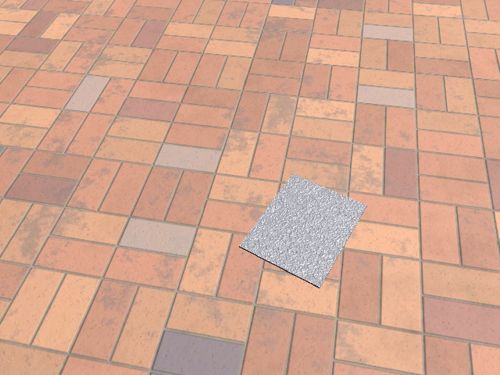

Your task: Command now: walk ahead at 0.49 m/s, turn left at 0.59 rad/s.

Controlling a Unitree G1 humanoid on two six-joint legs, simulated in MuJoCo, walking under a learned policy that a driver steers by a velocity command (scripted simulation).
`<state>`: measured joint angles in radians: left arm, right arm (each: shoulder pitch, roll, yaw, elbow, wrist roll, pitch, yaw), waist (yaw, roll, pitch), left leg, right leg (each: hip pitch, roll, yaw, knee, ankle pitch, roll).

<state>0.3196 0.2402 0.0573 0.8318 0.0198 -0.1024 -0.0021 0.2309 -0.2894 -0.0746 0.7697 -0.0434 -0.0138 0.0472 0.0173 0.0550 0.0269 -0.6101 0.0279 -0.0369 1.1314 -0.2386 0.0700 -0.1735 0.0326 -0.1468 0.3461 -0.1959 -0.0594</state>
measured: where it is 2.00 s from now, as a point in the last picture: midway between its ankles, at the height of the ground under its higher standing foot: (217, 207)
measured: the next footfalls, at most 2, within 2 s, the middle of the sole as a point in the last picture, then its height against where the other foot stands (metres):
left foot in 0.30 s outside the picture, level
right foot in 0.84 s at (269, 315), level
